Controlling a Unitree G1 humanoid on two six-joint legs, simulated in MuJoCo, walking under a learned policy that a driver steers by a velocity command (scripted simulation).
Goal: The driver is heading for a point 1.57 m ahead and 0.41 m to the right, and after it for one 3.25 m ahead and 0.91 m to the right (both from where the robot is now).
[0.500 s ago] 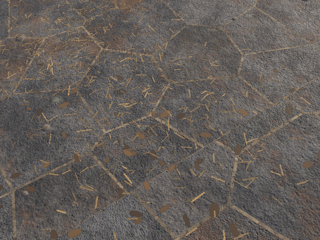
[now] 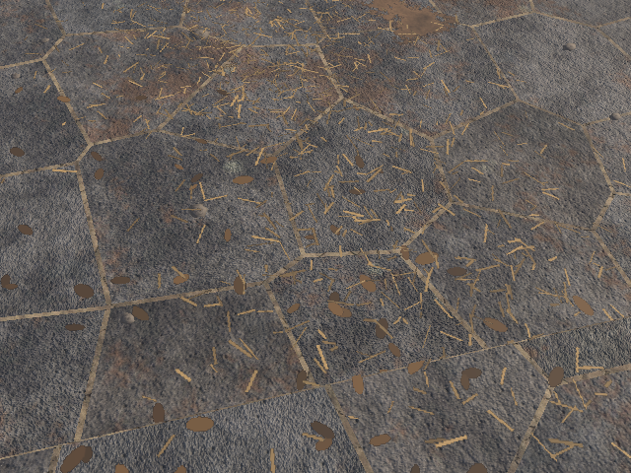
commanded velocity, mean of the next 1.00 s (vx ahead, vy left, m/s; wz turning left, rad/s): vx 0.00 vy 0.00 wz -0.20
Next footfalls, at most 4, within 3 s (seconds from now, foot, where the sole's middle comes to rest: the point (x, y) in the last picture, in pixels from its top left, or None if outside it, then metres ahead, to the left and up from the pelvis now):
0.20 right None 0.04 -0.12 -0.78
0.88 right None -0.01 -0.14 -0.78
1.36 left None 0.08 0.03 -0.78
1.78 right None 0.13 -0.26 -0.78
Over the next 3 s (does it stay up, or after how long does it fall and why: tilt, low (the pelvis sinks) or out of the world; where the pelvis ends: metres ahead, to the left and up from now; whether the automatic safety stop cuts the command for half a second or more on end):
stays up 0.58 -0.29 0.00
